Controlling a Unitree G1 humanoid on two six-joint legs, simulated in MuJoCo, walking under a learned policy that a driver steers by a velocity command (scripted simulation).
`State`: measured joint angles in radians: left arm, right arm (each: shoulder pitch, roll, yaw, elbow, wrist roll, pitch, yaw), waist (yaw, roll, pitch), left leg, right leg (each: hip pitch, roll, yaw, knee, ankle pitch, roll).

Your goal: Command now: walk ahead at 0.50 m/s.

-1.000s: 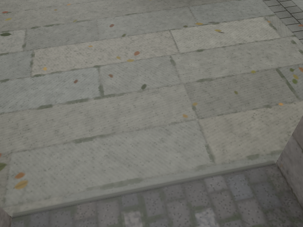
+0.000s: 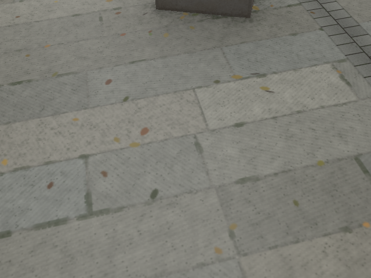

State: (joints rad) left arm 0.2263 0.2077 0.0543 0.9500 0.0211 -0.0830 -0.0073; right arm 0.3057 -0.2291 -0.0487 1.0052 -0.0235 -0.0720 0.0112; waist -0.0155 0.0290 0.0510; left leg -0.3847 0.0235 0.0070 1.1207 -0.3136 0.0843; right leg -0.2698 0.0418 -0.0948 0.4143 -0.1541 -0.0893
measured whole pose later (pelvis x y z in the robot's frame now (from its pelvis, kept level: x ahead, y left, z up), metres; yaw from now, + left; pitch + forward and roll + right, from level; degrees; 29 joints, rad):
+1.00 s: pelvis +0.38 +0.01 +0.00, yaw +0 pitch -2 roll +1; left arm 0.23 0.14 0.00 1.06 0.01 -0.02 0.04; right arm 0.31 -0.15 0.00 1.07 -0.01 -0.03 -0.03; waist -0.02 0.02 0.03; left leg -0.10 -0.03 0.09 0.40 -0.28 0.05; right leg -0.24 0.00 -0.05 0.45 -0.18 -0.03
